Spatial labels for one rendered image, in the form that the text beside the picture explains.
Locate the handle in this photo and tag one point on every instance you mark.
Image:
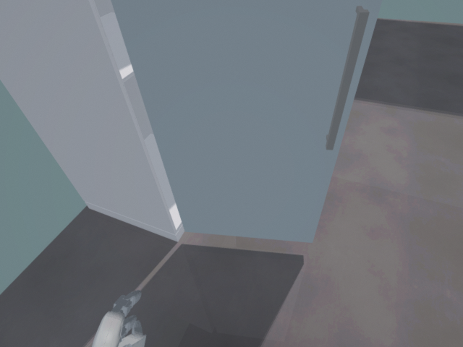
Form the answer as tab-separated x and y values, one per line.
354	48

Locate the fridge door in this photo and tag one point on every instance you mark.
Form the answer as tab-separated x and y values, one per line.
240	95

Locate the robot left hand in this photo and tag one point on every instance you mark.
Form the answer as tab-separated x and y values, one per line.
113	327

